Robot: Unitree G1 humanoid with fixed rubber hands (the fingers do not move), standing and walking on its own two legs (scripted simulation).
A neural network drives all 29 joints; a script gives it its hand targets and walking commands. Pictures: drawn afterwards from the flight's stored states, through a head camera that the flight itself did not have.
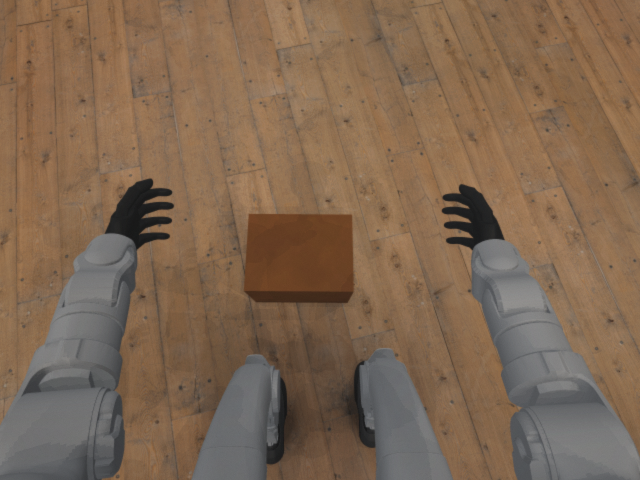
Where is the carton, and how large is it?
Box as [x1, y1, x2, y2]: [244, 214, 353, 302]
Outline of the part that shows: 249,214 244,291 255,301 347,302 353,291 351,215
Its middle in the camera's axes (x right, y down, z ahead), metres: -0.05 +0.06 +1.02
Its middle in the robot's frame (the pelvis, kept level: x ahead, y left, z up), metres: +0.49 +0.07 -0.58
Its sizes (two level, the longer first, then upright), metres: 0.255 0.191 0.193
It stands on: the floor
